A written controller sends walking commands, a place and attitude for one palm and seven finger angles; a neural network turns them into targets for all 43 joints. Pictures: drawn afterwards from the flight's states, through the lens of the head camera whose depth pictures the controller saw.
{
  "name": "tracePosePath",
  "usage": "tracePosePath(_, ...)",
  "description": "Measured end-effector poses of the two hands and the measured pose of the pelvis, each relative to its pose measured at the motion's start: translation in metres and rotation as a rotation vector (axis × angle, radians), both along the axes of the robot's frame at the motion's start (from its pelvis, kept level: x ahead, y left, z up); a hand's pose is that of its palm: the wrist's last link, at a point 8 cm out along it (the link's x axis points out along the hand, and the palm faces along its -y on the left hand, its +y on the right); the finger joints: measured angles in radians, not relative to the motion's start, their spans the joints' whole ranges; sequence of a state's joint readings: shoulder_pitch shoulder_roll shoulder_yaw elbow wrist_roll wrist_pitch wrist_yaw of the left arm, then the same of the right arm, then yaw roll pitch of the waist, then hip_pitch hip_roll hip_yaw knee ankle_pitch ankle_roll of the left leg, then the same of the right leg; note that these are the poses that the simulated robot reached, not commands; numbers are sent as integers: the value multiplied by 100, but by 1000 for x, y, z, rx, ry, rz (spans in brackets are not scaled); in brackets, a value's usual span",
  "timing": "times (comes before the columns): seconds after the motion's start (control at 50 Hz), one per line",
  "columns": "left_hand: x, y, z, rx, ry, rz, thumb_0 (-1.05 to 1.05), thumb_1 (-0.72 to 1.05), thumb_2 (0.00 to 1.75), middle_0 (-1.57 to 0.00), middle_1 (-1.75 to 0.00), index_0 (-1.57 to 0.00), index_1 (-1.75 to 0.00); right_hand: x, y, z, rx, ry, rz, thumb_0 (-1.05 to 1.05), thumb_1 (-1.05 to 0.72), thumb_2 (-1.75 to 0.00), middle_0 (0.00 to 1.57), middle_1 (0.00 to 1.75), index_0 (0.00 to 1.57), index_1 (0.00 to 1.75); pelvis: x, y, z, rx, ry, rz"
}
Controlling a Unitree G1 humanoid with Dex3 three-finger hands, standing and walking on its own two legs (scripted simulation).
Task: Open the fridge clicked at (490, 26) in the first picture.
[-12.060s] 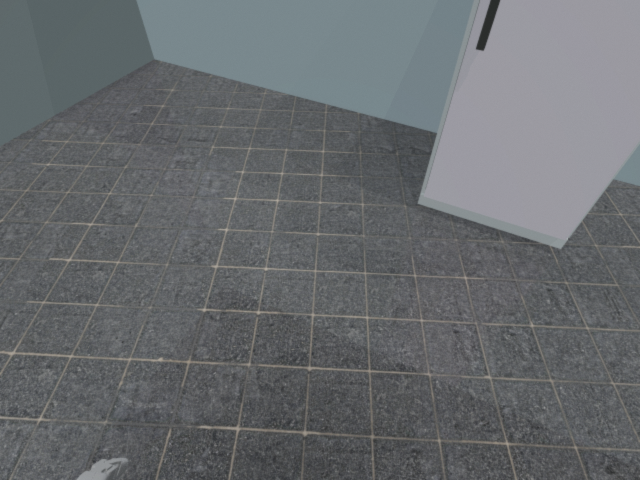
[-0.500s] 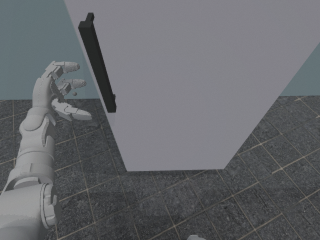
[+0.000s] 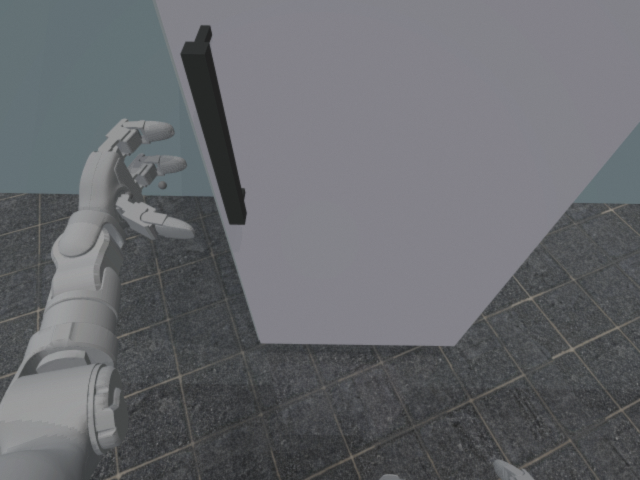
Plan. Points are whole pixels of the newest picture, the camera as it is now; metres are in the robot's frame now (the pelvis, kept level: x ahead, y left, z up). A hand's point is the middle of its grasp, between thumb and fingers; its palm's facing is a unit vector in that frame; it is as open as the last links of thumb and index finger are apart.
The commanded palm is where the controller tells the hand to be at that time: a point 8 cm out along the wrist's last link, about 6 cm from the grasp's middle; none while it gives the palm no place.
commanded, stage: feel for the door with the fingertips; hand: left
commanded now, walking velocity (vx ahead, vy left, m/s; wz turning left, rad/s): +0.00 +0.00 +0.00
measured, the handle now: (224, 141) +0.50 +0.13 +0.14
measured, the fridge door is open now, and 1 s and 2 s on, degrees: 0 0 0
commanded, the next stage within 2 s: slide the fingers in behind the handle in 1.02 s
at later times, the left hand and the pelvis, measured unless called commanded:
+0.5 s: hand (200, 186) +0.44 +0.15 +0.12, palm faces -0.03 -1.00 +0.01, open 14.0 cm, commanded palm +0.41 +0.21 +0.12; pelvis +0.00 +0.00 +0.00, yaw +0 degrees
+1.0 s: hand (204, 174) +0.46 +0.15 +0.12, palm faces -0.03 -1.00 -0.01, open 14.0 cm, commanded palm +0.43 +0.21 +0.12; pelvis -0.01 -0.01 +0.00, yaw +0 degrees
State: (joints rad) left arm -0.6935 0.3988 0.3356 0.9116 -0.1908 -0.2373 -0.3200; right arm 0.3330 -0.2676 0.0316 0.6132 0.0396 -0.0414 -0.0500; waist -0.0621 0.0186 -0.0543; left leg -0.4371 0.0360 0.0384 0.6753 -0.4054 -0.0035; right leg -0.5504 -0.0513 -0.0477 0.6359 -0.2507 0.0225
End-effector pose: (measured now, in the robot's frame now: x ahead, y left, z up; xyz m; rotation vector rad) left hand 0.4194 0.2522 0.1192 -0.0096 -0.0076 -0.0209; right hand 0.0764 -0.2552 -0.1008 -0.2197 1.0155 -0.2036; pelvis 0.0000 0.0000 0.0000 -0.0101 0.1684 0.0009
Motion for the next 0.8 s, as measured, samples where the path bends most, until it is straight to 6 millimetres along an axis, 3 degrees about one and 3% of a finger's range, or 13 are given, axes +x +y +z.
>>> tracePosePath(0.18, -5, 0, -2, 9, 1, -5, -2, -50, 30, -30, -120, -30, -120, -12, 2, -3, 5, 36, -11, 1, -91, -90, 21, 30, 20, 30, 0, 2, 0, -2, -4, 2)
tracePosePath(0.5, -2, -47, 0, 3, -18, -14, -2, -50, 30, -30, -120, -30, -120, -5, 7, -3, 37, -17, -2, 1, -91, -90, 21, 30, 20, 30, -3, 0, 1, 6, -18, -6)
tracePosePath(0.8, 4, -38, 6, 26, -9, 4, -2, -50, 30, -30, -120, -30, -120, -20, -8, -6, 8, 23, -8, 1, -91, -90, 21, 30, 20, 30, -10, -8, -1, 8, -12, 5)
